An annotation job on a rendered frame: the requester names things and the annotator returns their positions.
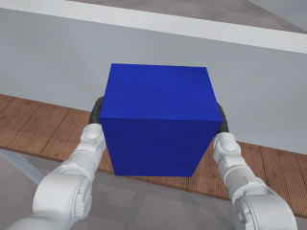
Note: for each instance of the table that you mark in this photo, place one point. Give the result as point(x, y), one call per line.
point(53, 132)

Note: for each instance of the left robot forearm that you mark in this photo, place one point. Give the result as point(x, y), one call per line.
point(87, 156)

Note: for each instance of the right robot hand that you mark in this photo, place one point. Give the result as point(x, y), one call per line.
point(223, 127)

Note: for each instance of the right robot upper arm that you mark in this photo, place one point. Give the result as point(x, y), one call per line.
point(262, 212)

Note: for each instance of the carton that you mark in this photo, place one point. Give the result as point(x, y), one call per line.
point(158, 120)

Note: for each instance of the left robot hand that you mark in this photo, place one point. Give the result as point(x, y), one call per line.
point(95, 113)

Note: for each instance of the right robot forearm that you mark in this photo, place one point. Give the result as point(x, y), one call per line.
point(235, 172)

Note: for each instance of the left robot upper arm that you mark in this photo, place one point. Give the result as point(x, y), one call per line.
point(61, 200)

